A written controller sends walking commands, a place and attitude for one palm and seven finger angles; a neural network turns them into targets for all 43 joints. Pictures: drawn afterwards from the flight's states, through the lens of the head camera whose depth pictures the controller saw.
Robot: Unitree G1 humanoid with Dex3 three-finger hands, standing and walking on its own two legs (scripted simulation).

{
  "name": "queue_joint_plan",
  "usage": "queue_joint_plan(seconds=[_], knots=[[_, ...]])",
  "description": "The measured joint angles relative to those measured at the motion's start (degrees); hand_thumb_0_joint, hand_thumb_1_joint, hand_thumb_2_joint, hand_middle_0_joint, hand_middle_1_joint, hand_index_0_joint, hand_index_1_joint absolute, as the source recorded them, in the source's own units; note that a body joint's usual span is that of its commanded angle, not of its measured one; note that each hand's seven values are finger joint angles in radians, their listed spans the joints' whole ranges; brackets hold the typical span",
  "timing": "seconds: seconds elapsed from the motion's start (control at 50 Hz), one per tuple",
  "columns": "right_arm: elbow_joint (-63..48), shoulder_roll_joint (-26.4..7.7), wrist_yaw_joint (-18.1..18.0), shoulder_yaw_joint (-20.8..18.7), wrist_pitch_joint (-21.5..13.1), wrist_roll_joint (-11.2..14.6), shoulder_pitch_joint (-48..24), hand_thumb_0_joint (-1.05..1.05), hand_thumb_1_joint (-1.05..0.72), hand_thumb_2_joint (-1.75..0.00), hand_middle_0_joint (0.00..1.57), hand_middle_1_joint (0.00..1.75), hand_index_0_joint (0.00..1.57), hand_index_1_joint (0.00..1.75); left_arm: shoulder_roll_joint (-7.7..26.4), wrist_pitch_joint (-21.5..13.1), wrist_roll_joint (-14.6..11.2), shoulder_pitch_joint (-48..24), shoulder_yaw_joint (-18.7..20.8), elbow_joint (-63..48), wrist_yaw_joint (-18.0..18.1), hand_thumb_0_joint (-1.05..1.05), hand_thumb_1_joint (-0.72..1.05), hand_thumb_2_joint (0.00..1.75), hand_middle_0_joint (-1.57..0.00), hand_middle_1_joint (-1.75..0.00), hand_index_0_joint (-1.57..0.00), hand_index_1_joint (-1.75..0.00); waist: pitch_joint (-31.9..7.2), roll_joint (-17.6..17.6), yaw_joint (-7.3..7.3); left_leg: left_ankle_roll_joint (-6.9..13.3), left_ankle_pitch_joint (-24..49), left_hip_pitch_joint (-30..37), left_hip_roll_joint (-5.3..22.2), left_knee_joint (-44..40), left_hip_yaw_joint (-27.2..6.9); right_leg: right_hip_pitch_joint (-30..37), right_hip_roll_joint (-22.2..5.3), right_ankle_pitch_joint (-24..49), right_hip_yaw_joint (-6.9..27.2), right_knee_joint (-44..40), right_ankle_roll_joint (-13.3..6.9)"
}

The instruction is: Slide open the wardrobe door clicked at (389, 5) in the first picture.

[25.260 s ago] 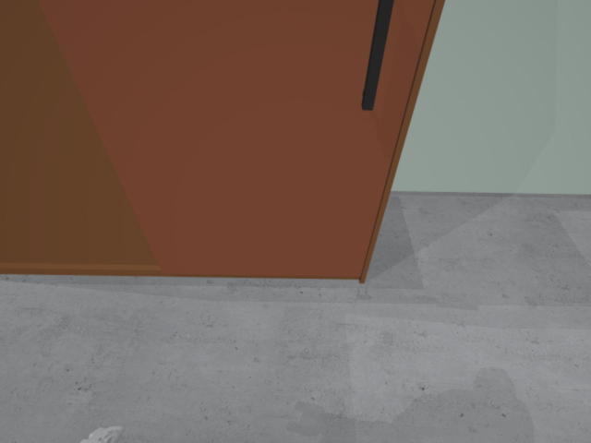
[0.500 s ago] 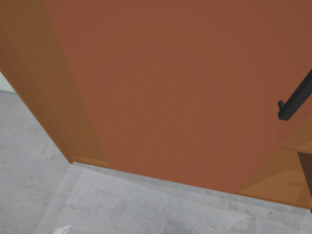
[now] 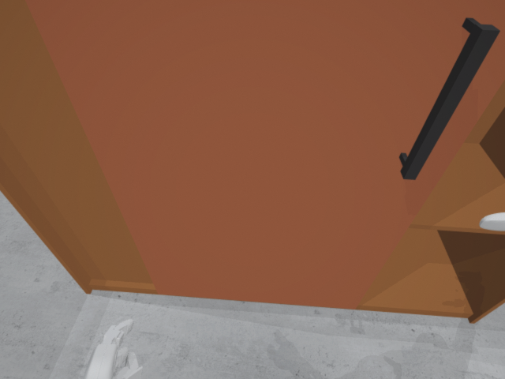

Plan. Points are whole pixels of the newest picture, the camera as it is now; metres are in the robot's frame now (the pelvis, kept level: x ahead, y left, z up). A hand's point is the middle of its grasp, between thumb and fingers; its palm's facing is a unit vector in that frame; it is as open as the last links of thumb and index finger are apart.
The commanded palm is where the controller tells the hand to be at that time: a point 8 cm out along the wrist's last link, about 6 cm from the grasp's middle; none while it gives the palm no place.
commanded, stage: draw the hand back to the body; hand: right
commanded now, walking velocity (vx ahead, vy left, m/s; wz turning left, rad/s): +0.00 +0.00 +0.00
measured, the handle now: (435, 109) +0.51 -0.30 +0.20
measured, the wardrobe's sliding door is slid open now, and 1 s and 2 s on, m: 0.47 0.47 0.47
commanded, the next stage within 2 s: step back with the hand held close in 1.54 s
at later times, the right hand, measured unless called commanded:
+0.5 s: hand out of the picture +0.26 -0.31 +0.18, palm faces +0.15 +0.99 -0.09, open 14.5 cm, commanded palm +0.22 -0.34 +0.19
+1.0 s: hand (494, 252) +0.24 -0.27 +0.17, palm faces +0.43 +0.84 -0.35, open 10.4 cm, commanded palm +0.18 -0.30 +0.19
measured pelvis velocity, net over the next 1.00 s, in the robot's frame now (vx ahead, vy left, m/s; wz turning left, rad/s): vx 0.02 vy -0.01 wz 0.06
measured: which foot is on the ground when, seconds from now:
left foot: down 0.00-1.00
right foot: down 0.00-1.00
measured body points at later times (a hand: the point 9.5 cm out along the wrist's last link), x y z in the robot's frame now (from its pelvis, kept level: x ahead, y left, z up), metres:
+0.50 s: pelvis -0.01 -0.01 +0.00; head -0.04 -0.01 +0.45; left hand +0.18 +0.22 -0.05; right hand +0.25 -0.36 +0.19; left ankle -0.05 +0.11 -0.73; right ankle +0.09 -0.11 -0.73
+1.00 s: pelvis +0.02 -0.01 +0.01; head -0.02 +0.01 +0.46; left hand +0.18 +0.23 -0.07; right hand +0.21 -0.31 +0.19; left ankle -0.05 +0.11 -0.73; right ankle +0.09 -0.11 -0.73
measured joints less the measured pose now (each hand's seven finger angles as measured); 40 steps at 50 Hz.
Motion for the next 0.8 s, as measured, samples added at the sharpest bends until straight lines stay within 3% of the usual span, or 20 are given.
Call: queue_joint_plan(seconds=[0.06, 0.14, 0.18, 0.24, 0.48, 0.54, 0.62, 0.7, 0.8], knots=[[2.1, -0.7, 7.9, 0.4, 2.1, 4.6, -0.4, -0.01, 0.55, -0.2, 0.25, 1.15, 0.25, 1.15, 0.3, -0.4, -1.0, 0.4, -0.9, 0.6, 0.7, 0.01, 0.9, 0.89, -0.21, -0.3, -0.2, -0.3, 0.2, -0.3, 0.29, 0.0, 0.6, 1.5, -0.2, -1.2, 0.2, 1.2, 0.0, 0.4, 0.2, -0.7, 0.0], [2.4, -2.1, 17.8, 0.3, 3.7, 8.6, 2.4, -0.01, 0.55, -0.2, 0.25, 1.15, 0.25, 1.15, 1.0, -1.4, -1.7, 1.1, -1.5, -0.6, 0.8, 0.01, 0.9, 0.89, -0.21, -0.3, -0.2, -0.3, -0.4, -1.0, 1.08, -0.3, 1.0, 2.6, -0.3, -1.9, -0.7, 2.5, -0.3, 0.2, -0.6, -1.0, -0.1], [1.2, -2.4, 19.5, -0.5, 4.0, 9.7, 4.6, -0.01, 0.55, -0.2, 0.25, 1.15, 0.25, 1.15, 1.4, -2.1, -1.8, 1.6, -1.3, -1.9, 0.2, 0.01, 0.9, 0.89, -0.21, -0.3, -0.2, -0.3, -0.7, -1.3, 1.45, -0.4, 1.0, 2.6, -0.3, -1.7, -1.3, 2.8, -0.5, 0.0, -1.1, -1.0, -0.2], [-2.0, -2.0, 19.0, -1.7, 4.4, 10.6, 7.9, -0.01, 0.55, -0.2, 0.25, 1.15, 0.25, 1.15, 1.6, -2.9, -1.9, 2.4, -0.8, -3.5, -0.7, 0.01, 0.9, 0.89, -0.2, -0.3, -0.2, -0.3, -1.2, -1.4, 1.5, -0.5, 0.9, 2.5, -0.1, -1.4, -1.9, 3.1, -0.5, -0.1, -1.8, -1.0, -0.4], [-18.6, 4.9, 13.4, 1.3, 6.6, 11.0, 17.8, -0.01, 0.52, -0.21, 0.25, 1.13, 0.25, 1.13, 0.8, -5.2, -1.6, 0.4, -1.2, -3.0, -0.5, 0.01, 0.9, 0.89, -0.2, -0.3, -0.2, -0.3, -0.2, -0.9, -1.07, -1.0, 1.6, 5.2, 0.5, -2.8, -1.3, 5.4, 0.5, 0.6, -1.3, -2.1, -0.9], [-23.4, 6.0, 3.1, 4.0, 1.5, 4.5, 21.1, -0.01, 0.47, -0.24, 0.25, 1.1, 0.25, 1.09, 0.1, -6.4, 0.6, -1.6, -1.3, -2.1, -1.6, 0.01, 0.9, 0.89, -0.2, -0.3, -0.2, -0.3, 1.0, -1.1, -1.21, -1.1, 2.6, 6.2, 0.5, -4.4, -1.4, 6.5, 0.9, 1.2, -1.0, -3.6, -0.7], [-29.2, 9.1, -8.6, 5.6, -4.0, -0.6, 26.5, -0.01, 0.36, -0.29, 0.25, 1.04, 0.24, 1.03, -0.9, -6.3, 2.1, -3.4, -1.2, -1.2, -2.5, 0.01, 0.9, 0.89, -0.2, -0.3, -0.2, -0.3, 2.5, -1.3, -1.78, -1.2, 4.0, 7.0, 0.6, -6.5, -2.6, 8.2, 1.6, 2.7, -0.8, -6.7, -0.9], [-32.7, 11.2, -13.9, 6.6, -7.1, -3.0, 30.2, -0.01, 0.23, -0.35, 0.24, 0.96, 0.24, 0.96, -1.6, -5.1, 2.8, -3.3, -0.6, 0.3, -2.9, 0.01, 0.9, 0.89, -0.21, -0.3, -0.2, -0.3, 3.1, -1.0, -2.29, -1.2, 4.4, 8.5, 0.8, -7.9, -3.0, 10.0, 1.9, 3.3, -1.2, -8.5, -1.1], [-35.2, 12.4, -16.3, 7.4, -8.5, -4.3, 33.5, 0.0, 0.06, -0.43, 0.24, 0.86, 0.24, 0.86, -1.8, -3.5, 3.3, -2.6, 0.1, 1.9, -3.0, 0.01, 0.9, 0.89, -0.21, -0.3, -0.2, -0.3, 3.6, -1.0, -2.41, -1.2, 4.5, 10.5, 1.0, -9.2, -3.5, 12.1, 2.1, 3.2, -1.6, -9.7, -1.0]])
